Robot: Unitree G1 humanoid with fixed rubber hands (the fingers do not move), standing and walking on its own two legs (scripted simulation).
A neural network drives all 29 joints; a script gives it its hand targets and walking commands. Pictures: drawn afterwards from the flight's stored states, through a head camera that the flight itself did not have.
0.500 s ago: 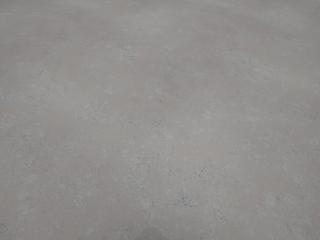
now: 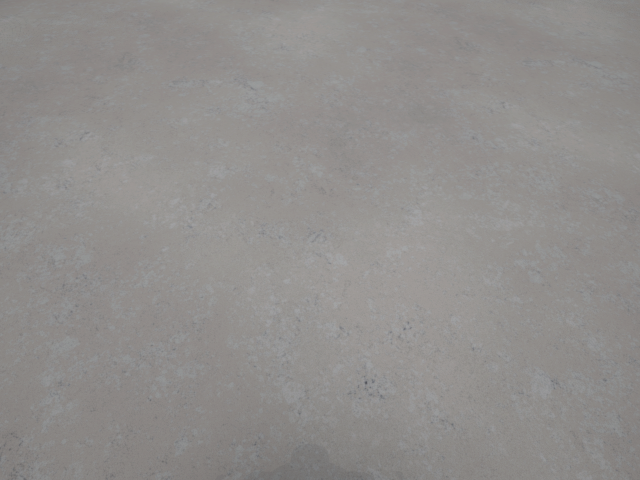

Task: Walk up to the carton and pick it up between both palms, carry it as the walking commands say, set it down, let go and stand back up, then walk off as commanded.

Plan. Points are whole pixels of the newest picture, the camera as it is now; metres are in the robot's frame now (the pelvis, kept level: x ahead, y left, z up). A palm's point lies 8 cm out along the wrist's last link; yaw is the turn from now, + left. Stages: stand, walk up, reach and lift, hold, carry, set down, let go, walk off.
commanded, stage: walk up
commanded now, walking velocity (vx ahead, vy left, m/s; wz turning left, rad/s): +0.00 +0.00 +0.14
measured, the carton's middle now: out of the picture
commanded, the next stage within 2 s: none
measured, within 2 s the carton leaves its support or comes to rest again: neither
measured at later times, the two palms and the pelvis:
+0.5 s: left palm out of the picture -0.01 +0.29 -0.14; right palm out of the picture +0.08 -0.23 -0.14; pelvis -0.04 +0.00 -0.01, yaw +14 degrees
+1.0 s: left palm out of the picture -0.14 +0.30 -0.15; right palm (400, 471) +0.14 -0.12 -0.13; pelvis -0.06 +0.05 -0.01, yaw +30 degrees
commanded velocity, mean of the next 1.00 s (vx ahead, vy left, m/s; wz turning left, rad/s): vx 0.00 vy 0.00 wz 0.48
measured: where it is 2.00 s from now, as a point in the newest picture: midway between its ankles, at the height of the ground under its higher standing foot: outside the picture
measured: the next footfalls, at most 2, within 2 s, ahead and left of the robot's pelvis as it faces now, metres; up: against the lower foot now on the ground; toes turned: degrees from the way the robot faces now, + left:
right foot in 0.48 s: +0.04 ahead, -0.12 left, +0.00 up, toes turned +12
left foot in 0.76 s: -0.07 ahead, +0.15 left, +0.00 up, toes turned +28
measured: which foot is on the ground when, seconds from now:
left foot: down 0.00-0.50, up 0.52-0.74, down 0.76-1.00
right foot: down 0.00-0.24, up 0.26-0.46, down 0.48-0.76, up 0.78-1.00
